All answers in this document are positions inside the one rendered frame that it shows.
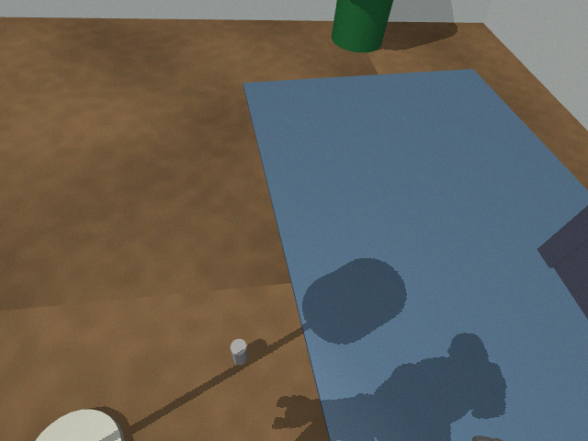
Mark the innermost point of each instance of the can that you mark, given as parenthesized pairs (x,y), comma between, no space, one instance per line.
(239,351)

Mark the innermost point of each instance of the armchair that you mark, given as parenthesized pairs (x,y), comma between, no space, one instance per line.
(567,252)

